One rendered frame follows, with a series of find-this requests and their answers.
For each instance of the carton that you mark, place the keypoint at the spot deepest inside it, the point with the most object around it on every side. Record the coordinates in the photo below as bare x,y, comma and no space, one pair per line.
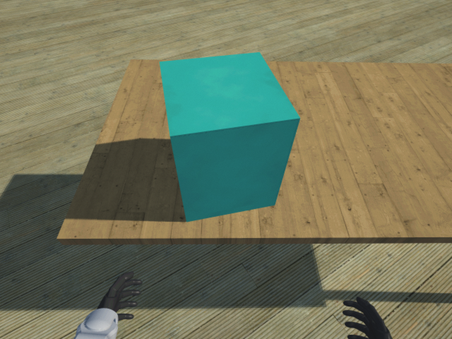
231,127

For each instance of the table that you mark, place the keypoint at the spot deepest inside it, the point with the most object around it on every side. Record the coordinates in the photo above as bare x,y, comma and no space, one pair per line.
371,163

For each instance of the left robot forearm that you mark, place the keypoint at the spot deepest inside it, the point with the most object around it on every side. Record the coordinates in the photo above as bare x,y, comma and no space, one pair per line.
99,324

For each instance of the robot right hand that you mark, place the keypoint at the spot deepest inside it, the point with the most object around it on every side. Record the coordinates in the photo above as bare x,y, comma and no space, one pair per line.
374,327

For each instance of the robot left hand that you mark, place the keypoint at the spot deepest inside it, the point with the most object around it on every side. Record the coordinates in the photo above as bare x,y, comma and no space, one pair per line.
116,293

